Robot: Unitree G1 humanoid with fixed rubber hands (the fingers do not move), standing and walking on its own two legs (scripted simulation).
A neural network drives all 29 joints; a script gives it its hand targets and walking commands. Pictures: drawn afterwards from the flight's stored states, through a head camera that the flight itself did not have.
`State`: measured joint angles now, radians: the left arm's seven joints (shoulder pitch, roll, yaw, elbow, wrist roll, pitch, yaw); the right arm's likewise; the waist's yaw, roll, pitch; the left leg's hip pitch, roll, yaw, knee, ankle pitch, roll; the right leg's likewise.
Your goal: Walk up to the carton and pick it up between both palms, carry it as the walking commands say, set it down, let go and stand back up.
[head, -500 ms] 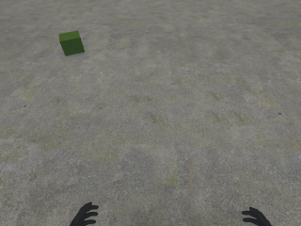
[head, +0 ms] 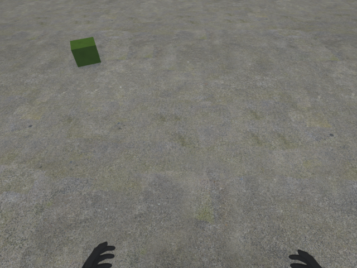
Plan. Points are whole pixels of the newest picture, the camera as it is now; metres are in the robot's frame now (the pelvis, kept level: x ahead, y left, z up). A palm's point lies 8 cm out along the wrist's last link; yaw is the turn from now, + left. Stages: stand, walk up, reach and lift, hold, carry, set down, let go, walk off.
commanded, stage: stand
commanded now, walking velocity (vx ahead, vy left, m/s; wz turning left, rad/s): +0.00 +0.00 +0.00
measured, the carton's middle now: (85, 51) +2.45 +1.17 -0.65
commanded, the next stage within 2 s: walk up in 0.28 s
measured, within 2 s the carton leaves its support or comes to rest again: neither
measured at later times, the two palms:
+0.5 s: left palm out of the picture +0.12 +0.24 -0.09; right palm out of the picture +0.11 -0.27 -0.09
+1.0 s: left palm (12, 246) +0.21 +0.44 -0.08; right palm (275, 259) +0.19 -0.18 -0.08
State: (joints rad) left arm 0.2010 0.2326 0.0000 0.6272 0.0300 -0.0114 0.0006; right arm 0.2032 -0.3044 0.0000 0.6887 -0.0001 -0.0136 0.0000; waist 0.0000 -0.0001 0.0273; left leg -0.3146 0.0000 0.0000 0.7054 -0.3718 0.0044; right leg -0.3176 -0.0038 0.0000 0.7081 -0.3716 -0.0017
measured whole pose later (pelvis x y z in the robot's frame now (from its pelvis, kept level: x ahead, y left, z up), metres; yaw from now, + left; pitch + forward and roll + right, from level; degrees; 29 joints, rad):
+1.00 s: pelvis +0.10 +0.13 -0.01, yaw +5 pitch -2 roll -1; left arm 0.22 0.47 0.01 0.70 0.03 -0.10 -0.05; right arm 0.38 -0.42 0.00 0.74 0.00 -0.06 0.12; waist -0.01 -0.06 -0.04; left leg -0.39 0.04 0.03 0.81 -0.38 0.01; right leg -0.45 -0.08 -0.03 1.17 -0.45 -0.03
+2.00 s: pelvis +0.54 +0.26 -0.01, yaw +11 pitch -2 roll +1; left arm 0.20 0.47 0.01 0.76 0.02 -0.10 -0.05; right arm 0.35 -0.45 0.00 0.76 0.00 -0.08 0.10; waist -0.01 -0.03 0.06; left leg -0.31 0.01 0.02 0.81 -0.47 0.02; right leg -0.56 -0.08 -0.05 0.84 -0.36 -0.01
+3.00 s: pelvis +1.00 +0.38 +0.00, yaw +17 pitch +0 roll +3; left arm 0.24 0.47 0.01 0.77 0.01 -0.12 -0.04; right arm 0.30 -0.43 0.00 0.76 0.00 -0.08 0.09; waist -0.01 -0.01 -0.01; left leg -0.41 -0.03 -0.01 1.08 -0.42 0.03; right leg -0.44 -0.08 -0.09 0.73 -0.30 -0.04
